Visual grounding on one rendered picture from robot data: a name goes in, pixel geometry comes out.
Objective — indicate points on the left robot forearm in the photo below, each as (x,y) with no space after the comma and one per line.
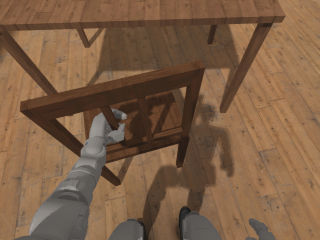
(83,177)

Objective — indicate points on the right robot foot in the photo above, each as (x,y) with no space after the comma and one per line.
(182,214)

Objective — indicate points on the left robot shin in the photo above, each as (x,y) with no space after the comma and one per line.
(131,219)

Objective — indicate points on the left robot upper arm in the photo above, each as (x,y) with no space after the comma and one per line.
(60,219)

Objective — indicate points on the chair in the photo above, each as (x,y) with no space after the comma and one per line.
(153,118)

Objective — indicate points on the right robot hand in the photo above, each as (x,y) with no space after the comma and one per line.
(261,230)

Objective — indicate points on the table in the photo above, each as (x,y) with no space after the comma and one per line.
(29,15)

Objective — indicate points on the left robot hand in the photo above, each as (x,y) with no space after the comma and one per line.
(101,128)

